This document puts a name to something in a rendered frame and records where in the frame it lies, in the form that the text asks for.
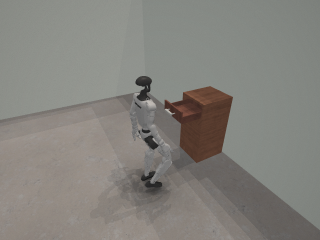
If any robot head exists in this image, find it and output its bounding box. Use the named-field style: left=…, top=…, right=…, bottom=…
left=135, top=76, right=152, bottom=101

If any handle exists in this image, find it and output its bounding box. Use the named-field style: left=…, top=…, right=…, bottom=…
left=164, top=108, right=175, bottom=116

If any robot left shin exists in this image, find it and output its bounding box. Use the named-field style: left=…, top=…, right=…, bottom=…
left=144, top=149, right=155, bottom=176

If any left robot hand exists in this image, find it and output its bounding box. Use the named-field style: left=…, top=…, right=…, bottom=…
left=132, top=128, right=141, bottom=141

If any cabinet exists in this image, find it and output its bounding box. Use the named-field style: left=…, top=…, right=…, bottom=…
left=179, top=86, right=233, bottom=163

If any robot left forearm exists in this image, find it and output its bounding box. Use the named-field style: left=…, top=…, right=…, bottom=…
left=129, top=114, right=138, bottom=130

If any robot right forearm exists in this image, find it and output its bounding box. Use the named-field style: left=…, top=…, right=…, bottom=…
left=150, top=125, right=165, bottom=147

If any robot left upper arm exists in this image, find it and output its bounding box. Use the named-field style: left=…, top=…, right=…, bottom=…
left=129, top=93, right=140, bottom=117

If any right robot hand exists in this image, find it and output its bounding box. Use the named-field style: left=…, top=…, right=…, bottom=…
left=161, top=143, right=174, bottom=157

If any drawer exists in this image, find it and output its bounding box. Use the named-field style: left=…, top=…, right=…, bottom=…
left=164, top=98, right=203, bottom=124

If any robot right upper arm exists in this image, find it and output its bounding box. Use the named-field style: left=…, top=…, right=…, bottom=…
left=146, top=101, right=157, bottom=131

